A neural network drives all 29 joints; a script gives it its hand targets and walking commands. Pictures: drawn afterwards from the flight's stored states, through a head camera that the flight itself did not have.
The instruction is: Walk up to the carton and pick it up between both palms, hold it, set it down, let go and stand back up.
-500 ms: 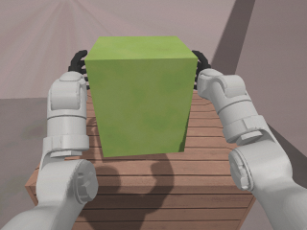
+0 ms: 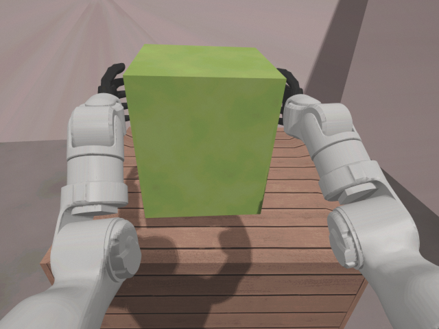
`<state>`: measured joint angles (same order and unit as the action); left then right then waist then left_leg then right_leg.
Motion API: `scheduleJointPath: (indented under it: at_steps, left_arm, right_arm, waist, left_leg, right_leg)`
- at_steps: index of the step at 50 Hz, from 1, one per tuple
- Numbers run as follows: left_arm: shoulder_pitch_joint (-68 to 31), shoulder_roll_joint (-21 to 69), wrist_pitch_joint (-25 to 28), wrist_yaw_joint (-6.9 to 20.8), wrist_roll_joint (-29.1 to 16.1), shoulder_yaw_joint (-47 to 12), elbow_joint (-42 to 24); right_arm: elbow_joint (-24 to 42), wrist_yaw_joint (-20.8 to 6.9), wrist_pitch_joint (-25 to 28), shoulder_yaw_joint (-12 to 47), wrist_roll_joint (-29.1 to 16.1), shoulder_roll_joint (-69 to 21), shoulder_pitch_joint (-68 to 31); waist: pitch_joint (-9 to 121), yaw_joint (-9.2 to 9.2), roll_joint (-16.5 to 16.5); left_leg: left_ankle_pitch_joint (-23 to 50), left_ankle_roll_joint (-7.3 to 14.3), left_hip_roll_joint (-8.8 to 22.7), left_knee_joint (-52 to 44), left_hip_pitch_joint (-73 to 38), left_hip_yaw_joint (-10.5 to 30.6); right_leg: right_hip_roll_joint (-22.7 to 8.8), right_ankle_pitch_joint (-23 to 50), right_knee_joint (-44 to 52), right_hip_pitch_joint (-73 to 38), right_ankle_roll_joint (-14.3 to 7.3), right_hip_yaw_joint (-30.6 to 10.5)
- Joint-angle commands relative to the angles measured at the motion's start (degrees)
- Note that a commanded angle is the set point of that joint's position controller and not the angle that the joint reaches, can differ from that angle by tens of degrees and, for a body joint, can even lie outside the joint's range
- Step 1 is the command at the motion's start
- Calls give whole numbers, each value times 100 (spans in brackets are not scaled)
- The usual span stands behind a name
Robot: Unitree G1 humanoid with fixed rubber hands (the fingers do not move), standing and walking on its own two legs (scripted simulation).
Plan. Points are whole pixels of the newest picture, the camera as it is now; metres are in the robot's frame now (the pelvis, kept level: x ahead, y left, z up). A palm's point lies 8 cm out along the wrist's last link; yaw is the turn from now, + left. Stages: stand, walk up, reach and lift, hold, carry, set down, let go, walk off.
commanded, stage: hold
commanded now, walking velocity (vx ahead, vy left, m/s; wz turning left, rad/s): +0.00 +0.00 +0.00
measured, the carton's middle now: (202, 129) +0.39 +0.01 +0.27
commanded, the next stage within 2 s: none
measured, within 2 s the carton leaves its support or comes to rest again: neither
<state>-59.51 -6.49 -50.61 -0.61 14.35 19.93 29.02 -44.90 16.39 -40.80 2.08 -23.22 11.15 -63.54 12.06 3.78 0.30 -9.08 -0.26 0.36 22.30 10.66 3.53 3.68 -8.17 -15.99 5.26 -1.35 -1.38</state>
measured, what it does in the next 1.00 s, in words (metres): stands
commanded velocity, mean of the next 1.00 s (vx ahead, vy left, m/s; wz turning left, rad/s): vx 0.00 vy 0.00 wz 0.00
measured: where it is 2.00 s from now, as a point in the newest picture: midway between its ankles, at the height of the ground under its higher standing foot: outside the picture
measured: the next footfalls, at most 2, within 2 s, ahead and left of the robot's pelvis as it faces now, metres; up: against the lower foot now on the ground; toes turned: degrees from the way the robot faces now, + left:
none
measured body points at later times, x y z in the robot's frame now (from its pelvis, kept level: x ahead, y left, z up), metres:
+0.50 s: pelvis +0.01 +0.00 +0.00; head -0.09 +0.02 +0.44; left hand +0.39 +0.16 +0.30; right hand +0.38 -0.14 +0.30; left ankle +0.03 +0.12 -0.75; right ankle +0.01 -0.11 -0.75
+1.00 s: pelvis +0.01 +0.00 +0.00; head -0.09 +0.02 +0.44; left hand +0.39 +0.16 +0.31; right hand +0.38 -0.14 +0.31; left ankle +0.04 +0.12 -0.75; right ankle +0.01 -0.11 -0.75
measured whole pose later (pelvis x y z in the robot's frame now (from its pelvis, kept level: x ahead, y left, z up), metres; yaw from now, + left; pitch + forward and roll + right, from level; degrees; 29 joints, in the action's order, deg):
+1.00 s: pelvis +0.01 +0.00 +0.00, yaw +0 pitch -3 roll -2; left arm -56.4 -5.4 -51.0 -0.6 14.3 19.7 25.9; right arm -42.3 17.1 -41.6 3.8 -24.6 11.6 -61.2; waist 11.6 4.5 -0.1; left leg -9.6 -0.2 0.2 22.4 9.8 3.9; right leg 3.8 -8.3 -15.2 3.9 -1.3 -1.7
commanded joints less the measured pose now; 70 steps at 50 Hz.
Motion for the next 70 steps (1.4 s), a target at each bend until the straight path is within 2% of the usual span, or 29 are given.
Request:
scheduleJointPath:
  at_steps: [1, 3, 7, 10, 11, 13, 17, 19, 21, 23, 28, 29, 31, 32, 33, 34, 35, 37, 39, 45, 48, 49, 52, 54, 60, 61, 63, 65, 70]
  left_arm:
    - [-4206, 3644, 469, 968, -1333, -2047, -767]
    - [-4403, 3639, 527, 931, -1383, -2061, -849]
    - [-4188, 3635, 487, 910, -1367, -2119, -993]
    - [-3925, 3673, 446, 939, -1368, -2038, -821]
    - [-3886, 3635, 461, 933, -1380, -2096, -1053]
    - [-3733, 3523, 413, 934, -1281, -1976, -1098]
    - [-3804, 3566, 403, 937, -1338, -2045, -1401]
    - [-3764, 3552, 380, 946, -1364, -2155, -1499]
    - [-3837, 3640, 340, 965, -1357, -2203, -1598]
    - [-3894, 3619, 312, 959, -1337, -2176, -1487]
    - [-4314, 3884, 408, 881, -1476, -2573, -1744]
    - [-4355, 3913, 403, 844, -1574, -2624, -1654]
    - [-4265, 3654, 388, 850, -1400, -2275, -1184]
    - [-4210, 3504, 389, 880, -1278, -2081, -1020]
    - [-4071, 3540, 368, 891, -1267, -2098, -1058]
    - [-3959, 3568, 350, 918, -1221, -2025, -934]
    - [-3885, 3601, 363, 936, -1248, -2008, -849]
    - [-3933, 3646, 399, 942, -1224, -1878, -828]
    - [-3921, 3630, 393, 921, -1207, -1879, -840]
    - [-3764, 3610, 345, 920, -1351, -2023, -1136]
    - [-3858, 3700, 358, 959, -1288, -2061, -1063]
    - [-3939, 3801, 370, 962, -1319, -2106, -1093]
    - [-4232, 3833, 442, 904, -1454, -2393, -1585]
    - [-4237, 3800, 466, 845, -1602, -2483, -1458]
    - [-4309, 3654, 425, 861, -1386, -2173, -922]
    - [-4268, 3642, 411, 863, -1365, -2054, -763]
    - [-4181, 3537, 413, 891, -1227, -1811, -626]
    - [-4256, 3555, 460, 893, -1289, -1815, -704]
    - [-3946, 3449, 458, 937, -1226, -1627, -555]
  right_arm:
    - [2041, -845, 446, 684, -904, -3545, -5006]
    - [2031, -867, 460, 769, -925, -3592, -5105]
    - [1997, -839, 415, 720, -984, -3545, -4851]
    - [2321, -797, 419, 876, -1044, -3523, -4885]
    - [2413, -775, 390, 952, -1096, -3495, -4856]
    - [2418, -740, 372, 987, -1117, -3551, -4706]
    - [2592, -742, 367, 1227, -1306, -3688, -4720]
    - [2880, -711, 384, 1253, -1304, -3672, -4760]
    - [2779, -698, 321, 1176, -1283, -3574, -4649]
    - [2721, -726, 313, 1161, -1246, -3593, -4736]
    - [2549, -829, 361, 937, -1059, -3722, -4807]
    - [2619, -850, 388, 952, -1059, -3667, -4828]
    - [2094, -878, 323, 773, -983, -3541, -4693]
    - [1996, -898, 319, 799, -967, -3540, -4784]
    - [1898, -904, 329, 757, -919, -3557, -4647]
    - [1882, -904, 332, 807, -958, -3524, -4678]
    - [1909, -909, 324, 783, -963, -3414, -4642]
    - [2021, -924, 349, 893, -1003, -3457, -4809]
    - [2095, -909, 367, 884, -1035, -3547, -4910]
    - [2491, -782, 394, 1043, -1155, -3493, -4742]
    - [2459, -764, 417, 962, -1086, -3514, -4863]
    - [2333, -783, 405, 913, -1075, -3485, -4808]
    - [2494, -870, 423, 931, -1103, -3602, -4954]
    - [2664, -866, 416, 966, -1145, -3601, -5018]
    - [2050, -910, 320, 842, -1055, -3630, -4976]
    - [1831, -911, 298, 665, -973, -3524, -4913]
    - [1700, -937, 301, 719, -936, -3568, -4941]
    - [1771, -926, 313, 719, -960, -3585, -4953]
    - [2067, -841, 373, 845, -1036, -3630, -4974]
  waist:
    - [1832, 154, 207]
    - [1924, 106, 268]
    - [1870, 224, 296]
    - [1919, 198, 190]
    - [2041, 150, 320]
    - [1984, 128, 131]
    - [2071, 56, 170]
    - [2304, 126, 268]
    - [1985, 195, 211]
    - [1866, 127, 180]
    - [2068, 241, 599]
    - [2124, 328, 542]
    - [1538, 307, 373]
    - [1384, 159, 208]
    - [1464, 185, 327]
    - [1425, 75, 317]
    - [1512, 166, 342]
    - [1714, 50, 149]
    - [1968, 17, 224]
    - [2061, 135, 36]
    - [1766, 102, 241]
    - [1674, 189, 309]
    - [2206, 209, 488]
    - [2197, 254, 383]
    - [1591, 91, 341]
    - [1569, 143, 272]
    - [1505, 61, 128]
    - [1747, 18, 266]
    - [1971, -15, -54]
  left_leg:
    - [691, -200, -188, -207, -590, -88]
    - [636, -168, -213, -225, -573, -102]
    - [910, -226, -188, -176, -743, -43]
    - [1105, -192, -212, -128, -753, -96]
    - [1252, -203, -203, -103, -812, -54]
    - [1348, -230, -224, -72, -822, -87]
    - [1600, -238, -227, 38, -953, -72]
    - [1730, -271, -244, 48, -1062, -100]
    - [1644, -280, -222, 17, -1023, -107]
    - [1488, -245, -243, -30, -911, -116]
    - [1258, -362, -185, -27, -951, -68]
    - [1275, -357, -196, -53, -873, -24]
    - [782, -278, -189, -162, -603, -60]
    - [578, -228, -200, -283, -504, -106]
    - [506, -216, -174, -278, -499, -40]
    - [530, -187, -159, -303, -452, -78]
    - [666, -225, -151, -281, -563, -96]
    - [754, -177, -145, -292, -559, -105]
    - [985, -199, -152, -206, -723, -121]
    - [1451, -183, -207, -49, -1003, -94]
    - [1187, -198, -218, -104, -850, -98]
    - [1107, -244, -152, -103, -853, -83]
    - [1538, -346, -176, -3, -1016, -52]
    - [1451, -288, -208, 14, -943, -15]
    - [475, -198, -185, -265, -413, -32]
    - [355, -146, -168, -251, -386, -15]
    - [362, -122, -203, -278, -319, -61]
    - [426, -145, -186, -267, -416, -58]
    - [1076, -119, -246, -111, -723, -139]
  right_leg:
    - [43, 634, 195, -347, 240, -70]
    - [33, 534, 131, -380, 232, -73]
    - [38, 848, 161, -442, 247, -27]
    - [70, 1060, 135, -528, 284, -20]
    - [56, 1275, 142, -676, 273, -72]
    - [71, 1369, 114, -622, 312, -95]
    - [92, 1539, 56, -747, 329, -84]
    - [87, 1796, 54, -813, 325, -49]
    - [118, 1511, 63, -658, 316, -18]
    - [89, 1268, 84, -577, 311, -53]
    - [93, 894, 86, -352, 210, -33]
    - [111, 914, 71, -382, 168, -20]
    - [51, 574, 174, -276, 213, -64]
    - [36, 406, 195, -229, 250, -54]
    - [1, 409, 174, -209, 210, -109]
    - [9, 372, 178, -245, 205, -85]
    - [47, 544, 155, -305, 209, -62]
    - [77, 606, 129, -444, 187, -63]
    - [106, 813, 132, -525, 171, -53]
    - [113, 1368, 146, -667, 295, -61]
    - [103, 963, 167, -427, 242, -98]
    - [121, 810, 166, -294, 201, -58]
    - [139, 1085, 103, -467, 194, -7]
    - [85, 1227, 83, -536, 247, -83]
    - [1, 394, 169, -221, 240, -156]
    - [-13, 276, 223, -230, 192, -178]
    - [49, 232, 169, -268, 224, -158]
    - [10, 443, 180, -357, 219, -190]
    - [84, 998, 125, -626, 285, -92]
